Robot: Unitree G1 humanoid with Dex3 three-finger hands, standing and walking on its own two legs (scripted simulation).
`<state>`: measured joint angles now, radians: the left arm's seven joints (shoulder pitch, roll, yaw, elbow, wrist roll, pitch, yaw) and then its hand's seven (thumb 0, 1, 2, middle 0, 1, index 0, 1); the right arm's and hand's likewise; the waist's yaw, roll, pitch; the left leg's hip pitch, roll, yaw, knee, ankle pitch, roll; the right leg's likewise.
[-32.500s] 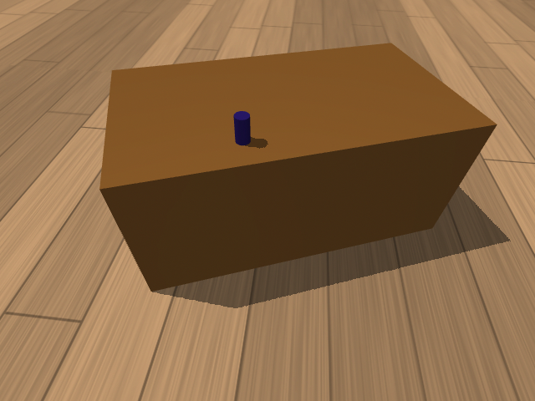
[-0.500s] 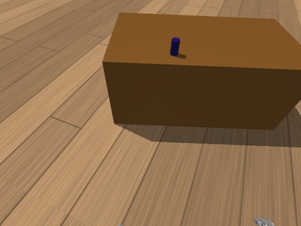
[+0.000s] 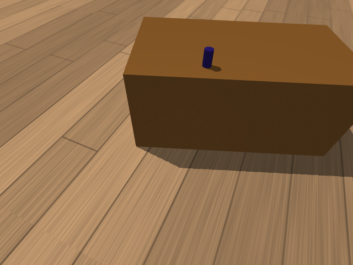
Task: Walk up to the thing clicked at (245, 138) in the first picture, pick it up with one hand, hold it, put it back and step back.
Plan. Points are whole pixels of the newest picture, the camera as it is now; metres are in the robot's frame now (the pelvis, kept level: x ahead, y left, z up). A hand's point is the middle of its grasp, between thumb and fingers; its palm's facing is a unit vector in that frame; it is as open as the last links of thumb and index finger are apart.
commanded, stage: step back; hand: right
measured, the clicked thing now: (207, 57) +1.12 -0.17 -0.12
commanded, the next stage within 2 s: stand in 0.34 s
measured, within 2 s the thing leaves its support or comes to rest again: neither
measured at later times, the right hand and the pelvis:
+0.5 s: hand out of the picture +0.16 -0.24 -0.13, palm faces -0.05 +0.93 -0.36, open 7.4 cm; pelvis +0.04 +0.00 +0.01, yaw +1 degrees
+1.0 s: hand out of the picture +0.06 -0.25 -0.14, palm faces -0.03 +0.94 -0.33, open 7.4 cm; pelvis -0.01 +0.00 +0.02, yaw +1 degrees
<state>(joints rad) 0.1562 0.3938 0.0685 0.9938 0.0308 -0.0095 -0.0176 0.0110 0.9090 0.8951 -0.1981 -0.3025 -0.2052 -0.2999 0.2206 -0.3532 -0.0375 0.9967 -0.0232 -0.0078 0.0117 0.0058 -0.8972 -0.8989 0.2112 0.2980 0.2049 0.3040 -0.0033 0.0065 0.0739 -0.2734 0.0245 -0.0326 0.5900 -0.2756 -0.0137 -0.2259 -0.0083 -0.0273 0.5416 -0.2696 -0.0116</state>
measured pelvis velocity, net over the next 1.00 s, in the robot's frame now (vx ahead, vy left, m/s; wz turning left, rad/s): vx -0.01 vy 0.00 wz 0.02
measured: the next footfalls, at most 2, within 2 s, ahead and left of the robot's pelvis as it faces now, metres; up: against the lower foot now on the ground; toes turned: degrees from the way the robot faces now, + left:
none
